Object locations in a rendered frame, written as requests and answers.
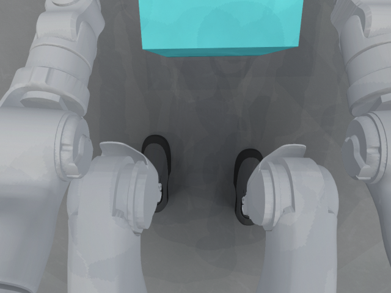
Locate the robot left upper arm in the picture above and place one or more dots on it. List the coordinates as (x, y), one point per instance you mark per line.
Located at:
(41, 151)

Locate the right robot foot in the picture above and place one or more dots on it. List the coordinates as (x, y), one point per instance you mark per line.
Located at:
(245, 164)

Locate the right robot forearm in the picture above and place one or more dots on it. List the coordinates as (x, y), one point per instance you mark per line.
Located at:
(364, 30)

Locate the left robot thigh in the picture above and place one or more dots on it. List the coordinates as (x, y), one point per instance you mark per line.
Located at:
(117, 200)

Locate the left robot forearm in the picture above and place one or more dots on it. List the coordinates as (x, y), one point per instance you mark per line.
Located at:
(60, 59)

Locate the robot right upper arm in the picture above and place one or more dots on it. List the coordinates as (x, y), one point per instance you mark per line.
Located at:
(366, 154)

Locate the carton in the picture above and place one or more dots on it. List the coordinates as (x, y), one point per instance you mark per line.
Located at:
(208, 28)

